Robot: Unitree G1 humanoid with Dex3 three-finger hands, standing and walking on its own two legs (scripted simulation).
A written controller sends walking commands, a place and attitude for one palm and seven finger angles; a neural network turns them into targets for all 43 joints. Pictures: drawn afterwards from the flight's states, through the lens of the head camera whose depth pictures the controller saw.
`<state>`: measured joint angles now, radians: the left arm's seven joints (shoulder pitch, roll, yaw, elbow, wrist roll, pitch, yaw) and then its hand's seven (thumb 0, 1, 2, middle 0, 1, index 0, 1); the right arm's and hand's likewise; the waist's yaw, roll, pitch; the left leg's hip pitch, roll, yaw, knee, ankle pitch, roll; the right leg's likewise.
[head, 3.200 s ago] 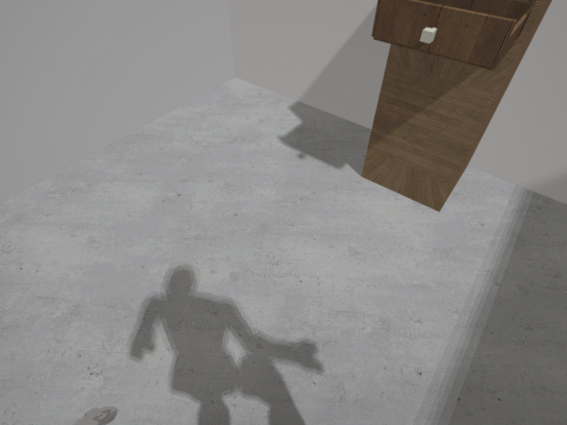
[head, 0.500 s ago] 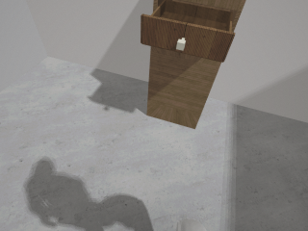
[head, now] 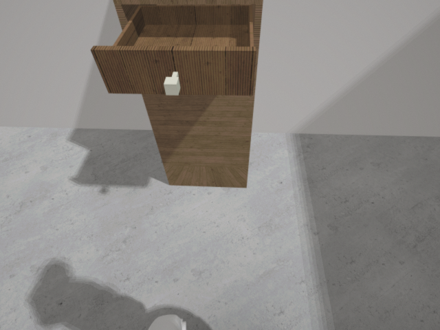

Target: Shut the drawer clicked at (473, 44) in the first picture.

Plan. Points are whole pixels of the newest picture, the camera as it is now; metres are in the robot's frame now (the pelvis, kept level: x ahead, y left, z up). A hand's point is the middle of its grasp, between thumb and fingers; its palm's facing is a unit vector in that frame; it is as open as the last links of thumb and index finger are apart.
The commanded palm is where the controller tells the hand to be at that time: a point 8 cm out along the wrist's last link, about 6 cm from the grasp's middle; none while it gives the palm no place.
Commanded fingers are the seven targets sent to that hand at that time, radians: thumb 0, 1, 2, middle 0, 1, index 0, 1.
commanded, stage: take the last steps up to it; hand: left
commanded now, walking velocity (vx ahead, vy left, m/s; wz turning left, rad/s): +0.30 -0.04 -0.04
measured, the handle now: (173, 82) +0.63 +0.13 +0.11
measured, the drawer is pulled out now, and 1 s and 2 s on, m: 0.26 0.26 0.26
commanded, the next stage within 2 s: come to a stop and stand still in 0.72 s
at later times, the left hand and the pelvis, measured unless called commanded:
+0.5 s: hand out of the picture +0.12 +0.21 -0.17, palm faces +0.03 -0.99 -0.13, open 7.4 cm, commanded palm none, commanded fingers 0.00 0.90 0.90 -0.20 -0.30 -0.20 -0.30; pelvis +0.14 +0.04 +0.01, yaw -2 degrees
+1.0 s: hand (175, 228) +0.38 +0.14 -0.16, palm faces +0.00 -0.97 -0.24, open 7.2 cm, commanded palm none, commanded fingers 0.00 0.90 0.90 -0.20 -0.30 -0.20 -0.30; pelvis +0.29 -0.04 +0.00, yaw -2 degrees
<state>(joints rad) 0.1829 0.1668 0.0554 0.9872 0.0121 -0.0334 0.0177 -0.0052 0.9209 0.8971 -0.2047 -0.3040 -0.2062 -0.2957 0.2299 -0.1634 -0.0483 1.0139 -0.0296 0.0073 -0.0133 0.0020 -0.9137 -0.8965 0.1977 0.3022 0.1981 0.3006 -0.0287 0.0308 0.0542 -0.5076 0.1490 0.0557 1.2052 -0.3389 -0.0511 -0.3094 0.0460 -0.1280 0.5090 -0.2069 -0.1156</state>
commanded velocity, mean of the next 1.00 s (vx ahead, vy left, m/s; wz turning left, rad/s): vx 0.13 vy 0.00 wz -0.01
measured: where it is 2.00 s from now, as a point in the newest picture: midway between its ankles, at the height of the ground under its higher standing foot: outside the picture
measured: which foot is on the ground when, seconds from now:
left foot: up 0.00-0.28, down 0.30-0.76, up 0.78-1.00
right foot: down 0.00-0.32, up 0.34-0.72, down 0.74-1.00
